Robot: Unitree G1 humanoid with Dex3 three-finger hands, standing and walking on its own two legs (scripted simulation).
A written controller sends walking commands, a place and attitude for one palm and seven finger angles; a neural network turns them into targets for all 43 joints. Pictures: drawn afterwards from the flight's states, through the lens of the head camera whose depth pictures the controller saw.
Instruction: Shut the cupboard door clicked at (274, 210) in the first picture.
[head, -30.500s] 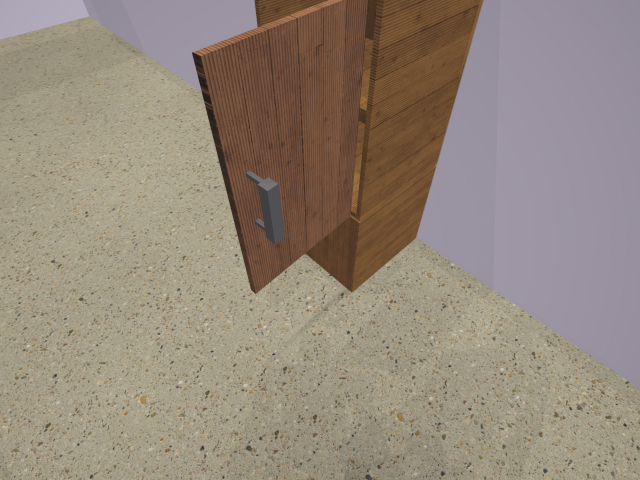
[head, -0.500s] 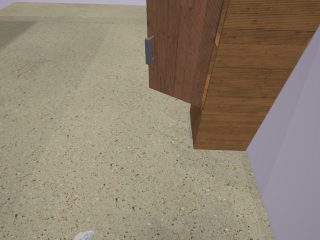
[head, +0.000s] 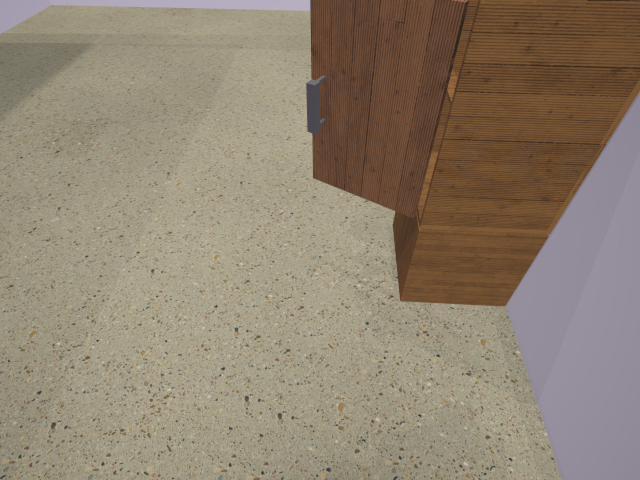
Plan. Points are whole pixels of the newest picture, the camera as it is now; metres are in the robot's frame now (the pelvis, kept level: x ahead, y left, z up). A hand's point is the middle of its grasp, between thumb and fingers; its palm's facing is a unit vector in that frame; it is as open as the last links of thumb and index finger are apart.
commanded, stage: let the arm hang, fingers relaxed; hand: left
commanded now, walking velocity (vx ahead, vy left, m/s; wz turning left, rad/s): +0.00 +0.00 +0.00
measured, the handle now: (318, 104) +1.06 +0.07 -0.05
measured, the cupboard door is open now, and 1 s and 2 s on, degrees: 61 61 61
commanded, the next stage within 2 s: look to check the result in 0.34 s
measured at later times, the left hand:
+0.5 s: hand out of the picture +0.01 +0.19 -0.17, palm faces -0.01 -0.98 -0.22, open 7.4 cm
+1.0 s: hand out of the picture +0.08 +0.20 -0.16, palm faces -0.02 -0.96 -0.27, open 7.4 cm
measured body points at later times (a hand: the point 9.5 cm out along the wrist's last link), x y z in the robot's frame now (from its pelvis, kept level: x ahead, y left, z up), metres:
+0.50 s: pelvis +0.01 +0.00 +0.00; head +0.03 +0.00 +0.45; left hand +0.02 +0.24 -0.15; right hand +0.01 -0.25 -0.15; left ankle +0.06 +0.08 -0.74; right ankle -0.02 -0.13 -0.74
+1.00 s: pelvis +0.04 -0.02 +0.01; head +0.05 -0.01 +0.46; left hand +0.08 +0.25 -0.14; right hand +0.09 -0.29 -0.14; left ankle +0.06 +0.08 -0.74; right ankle -0.02 -0.13 -0.74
